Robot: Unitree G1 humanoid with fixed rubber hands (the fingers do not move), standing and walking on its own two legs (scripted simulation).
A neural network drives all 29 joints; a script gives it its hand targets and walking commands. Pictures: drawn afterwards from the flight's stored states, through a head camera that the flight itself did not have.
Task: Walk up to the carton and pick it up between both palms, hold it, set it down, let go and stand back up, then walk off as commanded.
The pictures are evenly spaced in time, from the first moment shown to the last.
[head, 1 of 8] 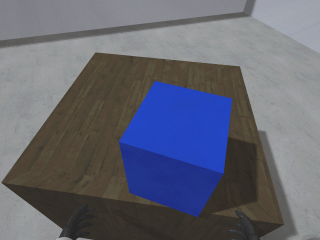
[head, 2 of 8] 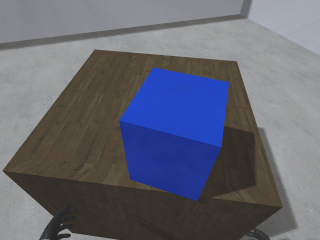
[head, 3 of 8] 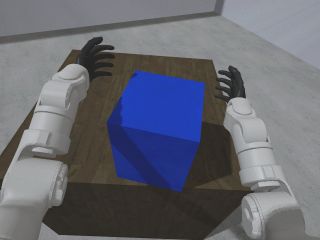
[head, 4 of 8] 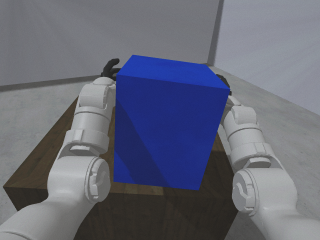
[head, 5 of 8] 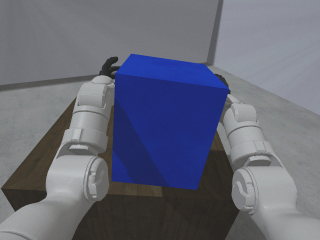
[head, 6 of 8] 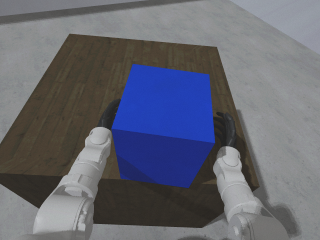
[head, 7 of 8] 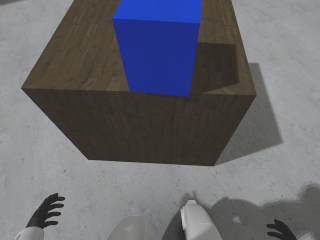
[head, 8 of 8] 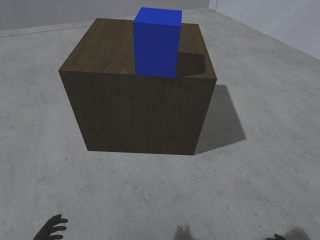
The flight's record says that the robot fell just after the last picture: no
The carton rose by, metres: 0.18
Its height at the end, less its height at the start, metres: +0.00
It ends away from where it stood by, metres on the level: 0.01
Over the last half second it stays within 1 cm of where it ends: yes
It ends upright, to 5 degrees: yes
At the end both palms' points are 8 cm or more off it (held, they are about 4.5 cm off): yes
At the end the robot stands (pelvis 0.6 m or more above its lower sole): yes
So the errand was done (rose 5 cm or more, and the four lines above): yes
